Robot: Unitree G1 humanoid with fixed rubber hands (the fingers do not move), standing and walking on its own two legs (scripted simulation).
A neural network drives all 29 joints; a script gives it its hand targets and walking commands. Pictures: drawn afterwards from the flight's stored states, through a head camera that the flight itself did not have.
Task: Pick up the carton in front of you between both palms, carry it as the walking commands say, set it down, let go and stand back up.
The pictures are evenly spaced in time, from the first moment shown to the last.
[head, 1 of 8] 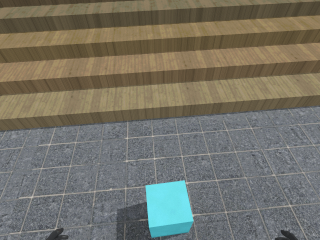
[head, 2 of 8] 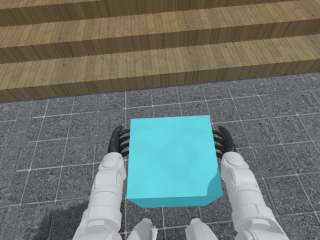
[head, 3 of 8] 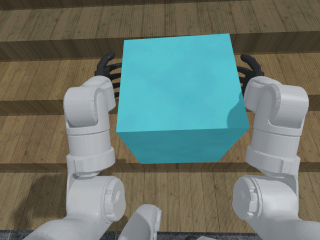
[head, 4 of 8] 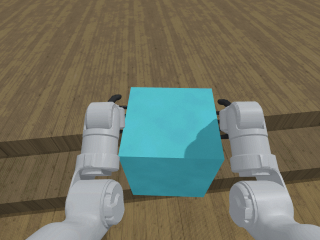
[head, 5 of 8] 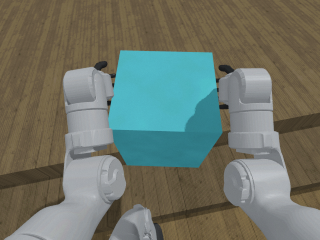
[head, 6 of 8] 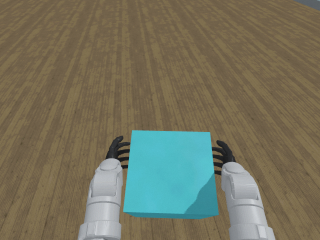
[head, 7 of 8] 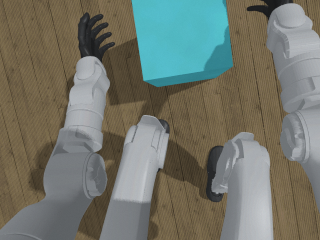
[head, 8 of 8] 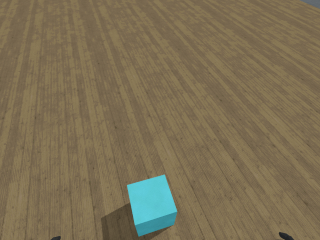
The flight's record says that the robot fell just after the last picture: no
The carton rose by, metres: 1.92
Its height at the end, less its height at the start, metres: +1.18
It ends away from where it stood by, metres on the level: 4.48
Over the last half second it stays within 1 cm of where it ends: yes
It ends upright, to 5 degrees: yes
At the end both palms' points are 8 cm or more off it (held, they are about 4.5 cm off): yes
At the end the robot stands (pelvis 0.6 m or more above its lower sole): yes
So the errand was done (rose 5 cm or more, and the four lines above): yes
